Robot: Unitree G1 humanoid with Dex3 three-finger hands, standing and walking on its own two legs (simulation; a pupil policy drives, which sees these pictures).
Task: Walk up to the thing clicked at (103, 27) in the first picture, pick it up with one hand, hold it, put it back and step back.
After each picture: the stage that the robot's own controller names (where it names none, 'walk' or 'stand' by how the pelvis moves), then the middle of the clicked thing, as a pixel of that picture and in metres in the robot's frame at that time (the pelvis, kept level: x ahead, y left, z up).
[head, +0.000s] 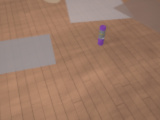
stand; (101, 35) +1.49 -0.26 -0.66
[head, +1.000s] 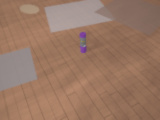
walk; (83, 43) +1.38 +0.08 -0.63
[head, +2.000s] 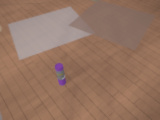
walk; (60, 74) +0.89 +0.23 -0.65
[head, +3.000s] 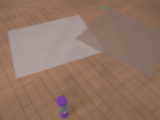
walk; (62, 107) +0.55 +0.17 -0.64
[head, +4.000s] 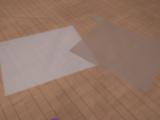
stand; out of the picture +0.42 +0.17 -0.65
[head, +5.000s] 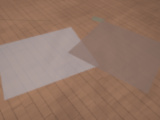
stand; out of the picture +0.40 +0.18 -0.65
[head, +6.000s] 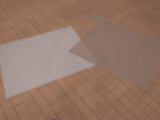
stand; out of the picture +0.42 +0.19 -0.66
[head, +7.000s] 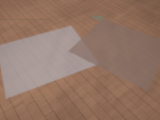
stand; out of the picture +0.41 +0.19 -0.66
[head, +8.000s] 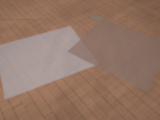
stand; out of the picture +0.40 +0.19 -0.66
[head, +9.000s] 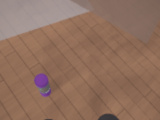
go down; (43, 86) +0.46 +0.17 -0.48
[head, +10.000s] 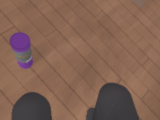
go down; (23, 53) +0.51 +0.19 -0.27
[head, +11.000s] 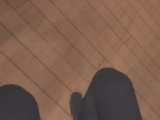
close in; out of the picture +0.51 +0.21 -0.21
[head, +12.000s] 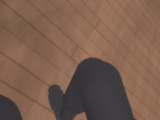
close; out of the picture +0.50 +0.25 -0.18
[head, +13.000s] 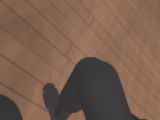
lift; out of the picture +0.48 +0.25 -0.18
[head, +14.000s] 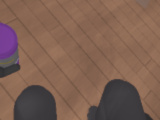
lift; (4, 53) +0.40 +0.23 -0.04
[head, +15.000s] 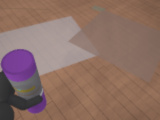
hold; (29, 87) +0.31 +0.16 +0.09
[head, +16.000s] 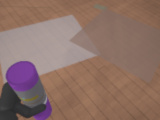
hold; (33, 95) +0.30 +0.16 +0.04
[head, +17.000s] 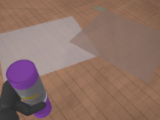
hold; (33, 93) +0.31 +0.16 +0.04
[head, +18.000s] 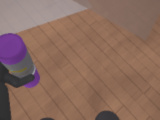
crouch; (22, 66) +0.40 +0.17 -0.02
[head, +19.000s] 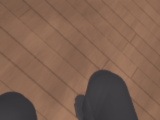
lower; out of the picture +0.54 +0.22 -0.05
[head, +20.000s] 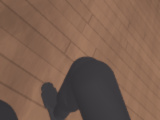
lower; out of the picture +0.49 +0.24 -0.18
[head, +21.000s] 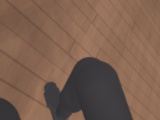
lower; out of the picture +0.49 +0.26 -0.19
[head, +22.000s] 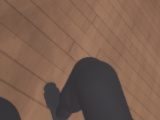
lower; out of the picture +0.49 +0.25 -0.18
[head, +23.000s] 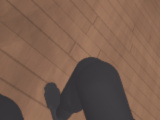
lower; out of the picture +0.48 +0.25 -0.18
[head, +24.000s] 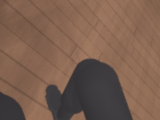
open; out of the picture +0.48 +0.23 -0.19
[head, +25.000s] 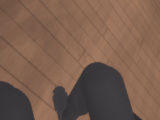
stand; out of the picture +0.49 +0.21 -0.20
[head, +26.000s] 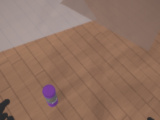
stand; (50, 96) +0.44 +0.15 -0.50
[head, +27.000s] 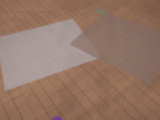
stand; out of the picture +0.41 +0.14 -0.60
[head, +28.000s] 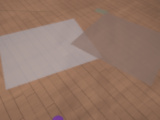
stand; out of the picture +0.41 +0.14 -0.60
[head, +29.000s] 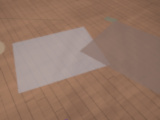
stand; out of the picture +0.42 +0.13 -0.65
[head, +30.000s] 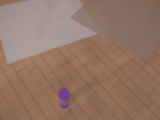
walk; (64, 99) +0.48 +0.07 -0.64
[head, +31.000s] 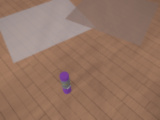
walk; (65, 83) +0.67 +0.17 -0.63
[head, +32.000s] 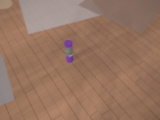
stand; (69, 51) +1.03 +0.14 -0.63
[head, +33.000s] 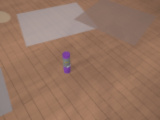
stand; (66, 63) +1.04 +0.15 -0.65
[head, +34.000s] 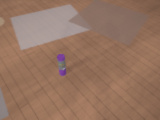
stand; (61, 65) +1.04 +0.17 -0.66
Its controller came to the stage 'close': yes
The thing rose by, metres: 0.69
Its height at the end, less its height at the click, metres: +0.00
